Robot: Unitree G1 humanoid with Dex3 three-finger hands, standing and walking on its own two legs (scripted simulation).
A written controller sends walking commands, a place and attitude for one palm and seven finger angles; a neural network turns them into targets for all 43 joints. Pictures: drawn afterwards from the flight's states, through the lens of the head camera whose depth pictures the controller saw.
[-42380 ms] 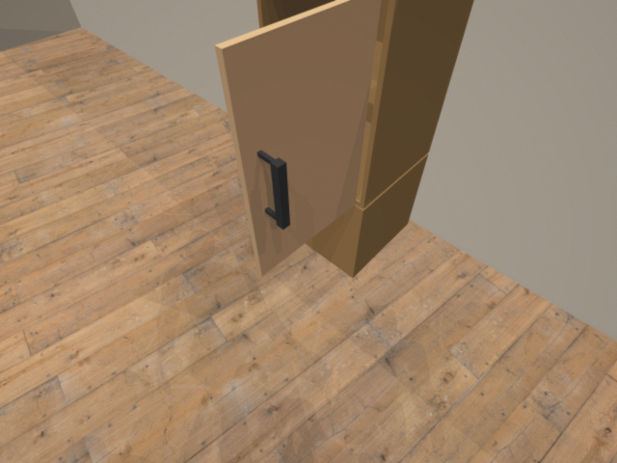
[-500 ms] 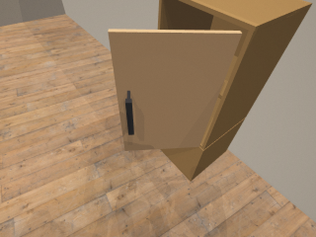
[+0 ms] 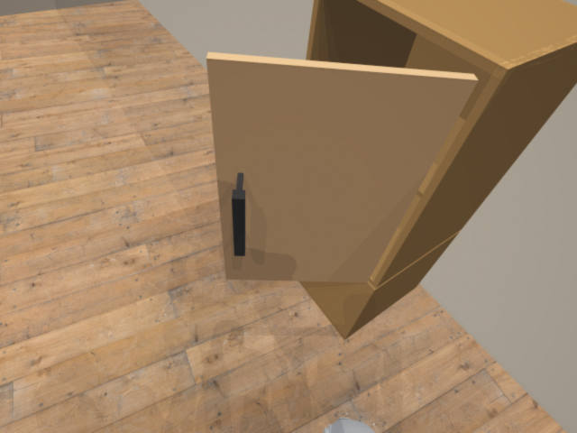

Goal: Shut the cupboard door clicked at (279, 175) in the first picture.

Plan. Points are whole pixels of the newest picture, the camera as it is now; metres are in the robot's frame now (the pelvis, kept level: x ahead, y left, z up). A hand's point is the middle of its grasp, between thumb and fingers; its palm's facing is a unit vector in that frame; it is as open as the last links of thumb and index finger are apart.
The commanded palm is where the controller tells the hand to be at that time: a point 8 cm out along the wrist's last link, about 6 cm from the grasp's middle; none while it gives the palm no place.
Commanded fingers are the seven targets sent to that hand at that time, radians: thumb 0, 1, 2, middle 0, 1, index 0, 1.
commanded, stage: shuffle to correct the standing spot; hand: left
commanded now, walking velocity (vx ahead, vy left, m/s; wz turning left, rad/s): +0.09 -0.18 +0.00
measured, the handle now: (240, 216) +0.49 +0.11 -0.05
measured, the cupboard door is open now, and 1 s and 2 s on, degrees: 56 56 56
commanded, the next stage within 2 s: come to a stop and stand still in 0.24 s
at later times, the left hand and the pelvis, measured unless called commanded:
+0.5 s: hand (235, 431) +0.16 +0.08 -0.20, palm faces +0.09 -0.98 -0.16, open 7.2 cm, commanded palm none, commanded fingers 0.00 0.90 0.90 -0.20 -0.30 -0.20 -0.30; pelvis +0.09 -0.10 -0.02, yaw +3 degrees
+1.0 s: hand out of the picture +0.08 +0.12 -0.19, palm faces +0.10 -0.96 -0.25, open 7.4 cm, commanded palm none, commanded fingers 0.00 0.90 0.90 -0.20 -0.30 -0.20 -0.30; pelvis +0.08 -0.07 -0.02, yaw +2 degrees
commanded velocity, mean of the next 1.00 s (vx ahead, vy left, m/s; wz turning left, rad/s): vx -0.04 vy -0.01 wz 0.03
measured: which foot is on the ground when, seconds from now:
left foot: down 0.00-0.24, up 0.26-0.48, down 0.50-1.00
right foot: up 0.00-0.22, down 0.24-1.00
